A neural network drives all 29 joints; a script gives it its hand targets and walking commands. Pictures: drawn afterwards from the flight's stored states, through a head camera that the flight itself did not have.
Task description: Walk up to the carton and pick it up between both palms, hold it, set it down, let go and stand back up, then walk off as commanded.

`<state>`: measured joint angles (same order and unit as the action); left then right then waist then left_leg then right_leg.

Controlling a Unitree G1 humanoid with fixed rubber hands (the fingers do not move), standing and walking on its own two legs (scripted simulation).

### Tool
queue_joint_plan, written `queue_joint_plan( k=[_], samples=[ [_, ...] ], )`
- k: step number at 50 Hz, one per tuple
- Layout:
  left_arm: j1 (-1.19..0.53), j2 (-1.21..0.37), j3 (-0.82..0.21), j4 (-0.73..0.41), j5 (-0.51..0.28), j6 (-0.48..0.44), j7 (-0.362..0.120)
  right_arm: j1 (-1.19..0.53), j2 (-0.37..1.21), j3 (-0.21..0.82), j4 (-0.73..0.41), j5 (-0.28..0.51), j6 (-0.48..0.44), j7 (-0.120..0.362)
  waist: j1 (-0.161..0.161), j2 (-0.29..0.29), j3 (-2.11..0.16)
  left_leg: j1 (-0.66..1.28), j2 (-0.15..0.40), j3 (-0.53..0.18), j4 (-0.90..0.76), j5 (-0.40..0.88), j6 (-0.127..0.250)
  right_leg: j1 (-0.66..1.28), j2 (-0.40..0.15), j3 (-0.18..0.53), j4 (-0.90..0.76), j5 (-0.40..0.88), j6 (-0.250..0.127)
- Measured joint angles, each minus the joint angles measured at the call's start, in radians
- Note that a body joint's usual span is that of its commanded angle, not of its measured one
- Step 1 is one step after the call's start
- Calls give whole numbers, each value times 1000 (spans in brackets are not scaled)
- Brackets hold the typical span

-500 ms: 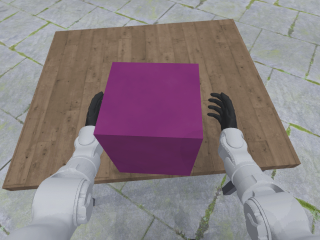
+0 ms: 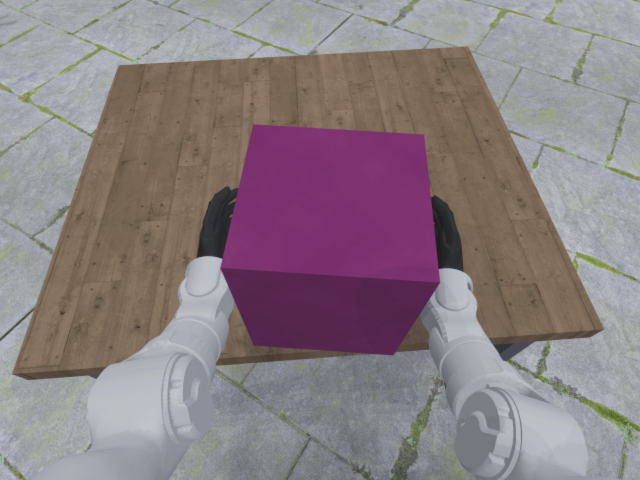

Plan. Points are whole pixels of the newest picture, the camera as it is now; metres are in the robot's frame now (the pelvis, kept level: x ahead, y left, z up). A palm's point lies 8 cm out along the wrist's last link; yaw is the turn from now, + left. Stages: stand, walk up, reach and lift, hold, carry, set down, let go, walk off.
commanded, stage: reach and lift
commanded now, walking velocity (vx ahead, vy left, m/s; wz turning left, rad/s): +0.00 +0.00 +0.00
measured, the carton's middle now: (330, 251) +0.42 +0.01 +0.00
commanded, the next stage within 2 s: none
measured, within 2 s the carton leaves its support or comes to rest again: leaves its support in 1.46 s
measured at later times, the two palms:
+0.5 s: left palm (211, 253) +0.41 +0.16 +0.01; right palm (439, 264) +0.39 -0.13 +0.01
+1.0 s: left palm (211, 253) +0.41 +0.16 +0.01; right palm (439, 264) +0.39 -0.13 +0.01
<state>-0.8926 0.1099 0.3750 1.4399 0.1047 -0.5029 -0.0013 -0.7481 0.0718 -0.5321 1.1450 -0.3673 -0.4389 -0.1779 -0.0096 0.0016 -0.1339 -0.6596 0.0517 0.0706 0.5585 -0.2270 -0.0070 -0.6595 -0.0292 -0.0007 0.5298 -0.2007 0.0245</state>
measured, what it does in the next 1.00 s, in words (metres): stands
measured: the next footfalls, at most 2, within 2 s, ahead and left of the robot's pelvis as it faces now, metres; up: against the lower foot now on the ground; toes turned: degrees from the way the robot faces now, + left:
none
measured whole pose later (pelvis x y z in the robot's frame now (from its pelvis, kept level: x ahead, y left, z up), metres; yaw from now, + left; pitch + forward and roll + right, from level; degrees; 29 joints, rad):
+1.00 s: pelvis +0.01 +0.02 +0.01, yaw +0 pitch +16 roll -2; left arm -0.86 0.08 0.35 1.44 0.16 -0.52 0.05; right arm -0.70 0.07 -0.57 1.14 -0.40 -0.48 -0.16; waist -0.01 0.00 -0.09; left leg -0.59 0.05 0.07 0.56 -0.25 0.01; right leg -0.55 -0.03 -0.01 0.45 -0.18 0.03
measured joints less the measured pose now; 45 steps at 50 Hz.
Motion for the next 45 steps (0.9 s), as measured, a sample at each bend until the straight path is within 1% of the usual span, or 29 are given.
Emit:
queue_joint_plan(
  k=[4,9,14,23,45],
  samples=[
    [9,-15,2,0,20,-3,10,26,0,-26,0,-27,-17,2,0,0,5,29,0,-1,0,-11,2,37,0,-1,-16,-2,3],
    [17,-21,15,1,52,-3,19,37,0,-34,0,-29,-23,9,0,0,38,68,1,-1,0,-20,6,88,1,-2,-42,1,8],
    [32,-27,4,0,52,-12,36,42,0,-36,0,-29,-29,17,0,0,39,70,2,-1,0,-23,8,101,2,-3,-64,11,8],
    [34,-29,-15,0,52,-16,47,50,0,-40,0,-29,-37,19,0,0,39,70,3,-1,0,-23,12,107,3,-4,-78,20,8],
    [35,-29,-19,0,52,-17,51,51,0,-42,0,-29,-38,22,0,2,39,70,3,-1,0,-23,14,107,3,-4,-78,20,9]
  ],
)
